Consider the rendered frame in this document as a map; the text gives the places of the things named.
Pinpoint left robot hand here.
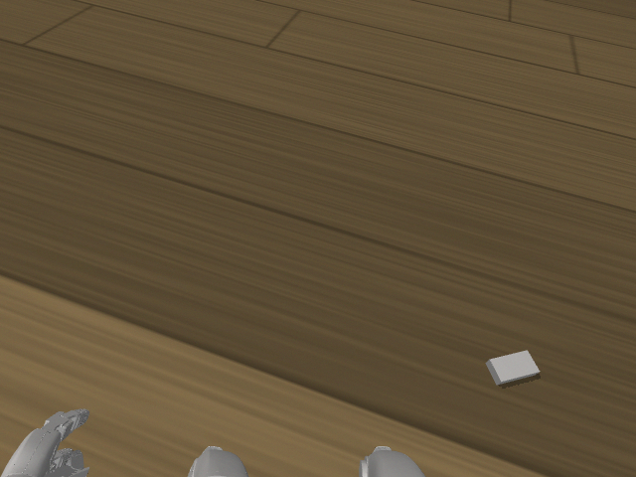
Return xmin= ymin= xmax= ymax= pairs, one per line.
xmin=1 ymin=408 xmax=89 ymax=477

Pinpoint small box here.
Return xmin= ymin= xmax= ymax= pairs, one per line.
xmin=485 ymin=350 xmax=540 ymax=385

